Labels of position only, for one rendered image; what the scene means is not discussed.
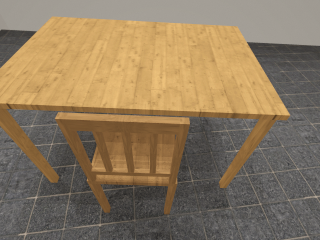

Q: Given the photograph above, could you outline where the chair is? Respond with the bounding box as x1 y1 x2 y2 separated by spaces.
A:
55 112 190 215

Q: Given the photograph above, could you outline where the table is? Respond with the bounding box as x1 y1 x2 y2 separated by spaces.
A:
0 16 291 188

